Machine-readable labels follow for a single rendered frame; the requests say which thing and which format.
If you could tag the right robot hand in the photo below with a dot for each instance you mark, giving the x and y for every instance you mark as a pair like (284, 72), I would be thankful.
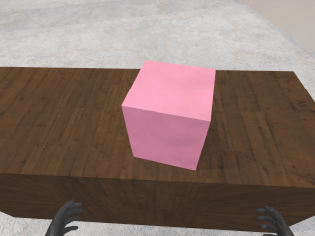
(279, 225)

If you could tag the pedestal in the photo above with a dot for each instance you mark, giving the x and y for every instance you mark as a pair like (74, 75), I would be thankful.
(63, 137)

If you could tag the carton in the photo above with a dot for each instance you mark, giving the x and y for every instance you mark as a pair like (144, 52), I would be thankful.
(167, 112)

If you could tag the left robot hand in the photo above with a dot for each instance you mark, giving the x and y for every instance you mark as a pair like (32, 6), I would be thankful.
(60, 220)

